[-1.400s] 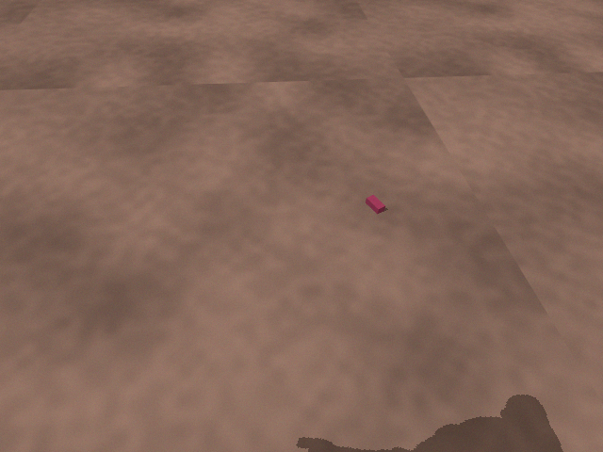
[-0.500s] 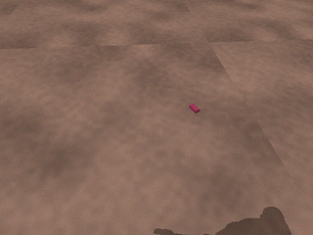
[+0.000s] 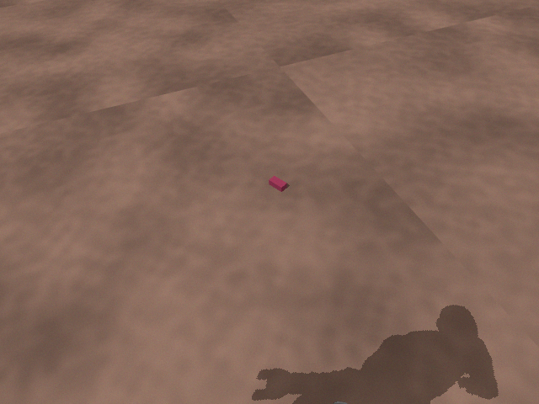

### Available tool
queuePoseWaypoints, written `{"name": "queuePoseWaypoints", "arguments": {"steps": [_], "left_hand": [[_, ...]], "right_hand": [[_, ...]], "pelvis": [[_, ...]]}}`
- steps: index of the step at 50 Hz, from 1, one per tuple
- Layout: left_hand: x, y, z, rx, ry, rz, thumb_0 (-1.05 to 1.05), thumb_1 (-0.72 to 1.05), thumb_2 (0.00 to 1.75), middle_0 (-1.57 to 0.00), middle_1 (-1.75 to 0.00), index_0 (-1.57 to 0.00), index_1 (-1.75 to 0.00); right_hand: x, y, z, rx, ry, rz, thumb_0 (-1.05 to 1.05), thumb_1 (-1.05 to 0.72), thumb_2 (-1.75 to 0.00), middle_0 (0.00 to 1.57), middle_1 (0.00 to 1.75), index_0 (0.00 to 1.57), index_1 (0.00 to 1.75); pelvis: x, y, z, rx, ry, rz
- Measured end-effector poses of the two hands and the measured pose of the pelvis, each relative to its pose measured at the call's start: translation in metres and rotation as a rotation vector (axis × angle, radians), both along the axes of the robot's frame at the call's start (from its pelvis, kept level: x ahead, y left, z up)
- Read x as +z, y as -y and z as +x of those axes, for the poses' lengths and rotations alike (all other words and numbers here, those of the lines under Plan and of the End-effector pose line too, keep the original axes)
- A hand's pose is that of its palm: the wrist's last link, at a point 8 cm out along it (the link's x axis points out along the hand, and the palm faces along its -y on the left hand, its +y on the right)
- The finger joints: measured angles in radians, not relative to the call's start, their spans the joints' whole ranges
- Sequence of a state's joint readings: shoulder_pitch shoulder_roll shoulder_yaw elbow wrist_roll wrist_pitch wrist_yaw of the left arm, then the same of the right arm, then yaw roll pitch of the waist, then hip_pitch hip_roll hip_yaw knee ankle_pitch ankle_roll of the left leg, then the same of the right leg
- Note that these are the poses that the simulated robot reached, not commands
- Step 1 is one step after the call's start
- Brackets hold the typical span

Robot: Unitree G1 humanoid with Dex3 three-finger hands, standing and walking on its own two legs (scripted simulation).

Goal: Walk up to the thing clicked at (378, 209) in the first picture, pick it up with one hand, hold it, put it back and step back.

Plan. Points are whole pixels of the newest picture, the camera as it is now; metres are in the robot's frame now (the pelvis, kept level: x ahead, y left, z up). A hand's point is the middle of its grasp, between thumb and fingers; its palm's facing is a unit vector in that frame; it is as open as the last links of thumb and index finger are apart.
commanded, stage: walk up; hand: left
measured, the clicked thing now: (277, 183) +1.27 +0.00 -0.75
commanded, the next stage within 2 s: none
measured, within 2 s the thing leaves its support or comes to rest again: neither
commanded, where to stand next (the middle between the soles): +0.87 +0.09 m, yaw -44 degrees
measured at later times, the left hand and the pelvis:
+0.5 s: hand (132, 309) +0.33 +0.28 -0.14, palm faces -0.27 -0.87 -0.42, open 7.4 cm; pelvis +0.23 +0.01 -0.01, yaw -16 degrees
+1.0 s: hand (194, 171) +0.70 +0.21 -0.12, palm faces -0.48 -0.75 -0.46, open 7.4 cm; pelvis +0.47 +0.04 -0.01, yaw -28 degrees
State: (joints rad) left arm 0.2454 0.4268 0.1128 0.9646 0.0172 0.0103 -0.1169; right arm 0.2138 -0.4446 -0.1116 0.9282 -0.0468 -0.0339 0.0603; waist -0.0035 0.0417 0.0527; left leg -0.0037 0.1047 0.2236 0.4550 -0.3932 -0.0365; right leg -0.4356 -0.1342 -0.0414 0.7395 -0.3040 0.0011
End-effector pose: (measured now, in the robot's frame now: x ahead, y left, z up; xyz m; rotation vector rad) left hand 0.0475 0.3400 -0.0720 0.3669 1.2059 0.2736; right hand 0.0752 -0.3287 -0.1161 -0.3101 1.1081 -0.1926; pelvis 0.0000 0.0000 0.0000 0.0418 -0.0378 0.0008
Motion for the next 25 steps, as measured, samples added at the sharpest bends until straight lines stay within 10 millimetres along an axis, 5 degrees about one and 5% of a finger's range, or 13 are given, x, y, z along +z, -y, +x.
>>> {"name": "queuePoseWaypoints", "arguments": {"steps": [6,15,20,25], "left_hand": [[-0.009,0.027,0.061,-0.043,0.089,0.066,0.0,0.91,0.9,-0.2,-0.3,-0.2,-0.3],[-0.002,0.064,0.119,-0.127,-0.021,-0.008,0.01,0.9,0.9,-0.21,-0.3,-0.21,-0.3],[-0.008,0.054,0.19,-0.218,-0.014,-0.019,0.01,0.9,0.9,-0.21,-0.31,-0.21,-0.3],[-0.025,0.022,0.285,-0.308,-0.004,0.009,0.01,0.9,0.9,-0.21,-0.31,-0.21,-0.3]], "right_hand": [[-0.029,0.036,0.037,-0.046,-0.02,0.013,0.01,-0.9,-0.89,0.2,0.3,0.2,0.3],[0.016,0.02,0.118,-0.068,0.127,0.07,0.01,-0.9,-0.89,0.2,0.3,0.2,0.3],[0.022,0.02,0.141,-0.125,0.093,0.022,0.01,-0.9,-0.89,0.2,0.3,0.2,0.3],[0.019,0.012,0.177,-0.196,0.062,-0.043,0.01,-0.9,-0.89,0.2,0.3,0.2,0.3]], "pelvis": [[-0.024,0.029,0.042,-0.068,0.025,-0.038],[0.01,0.028,0.115,-0.201,0.026,-0.047],[0.007,0.014,0.168,-0.246,-0.003,-0.074],[-0.01,-0.01,0.233,-0.284,-0.033,-0.104]]}}
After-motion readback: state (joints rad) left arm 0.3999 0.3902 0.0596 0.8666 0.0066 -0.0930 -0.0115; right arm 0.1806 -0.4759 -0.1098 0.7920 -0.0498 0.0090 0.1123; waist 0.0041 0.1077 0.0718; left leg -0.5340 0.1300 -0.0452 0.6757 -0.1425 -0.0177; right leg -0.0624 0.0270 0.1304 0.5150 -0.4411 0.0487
